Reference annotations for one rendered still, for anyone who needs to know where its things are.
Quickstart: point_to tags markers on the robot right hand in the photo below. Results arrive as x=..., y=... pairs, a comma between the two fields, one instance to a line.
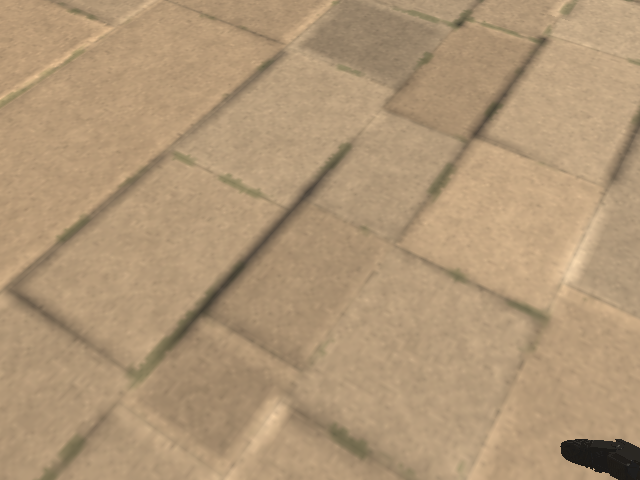
x=620, y=459

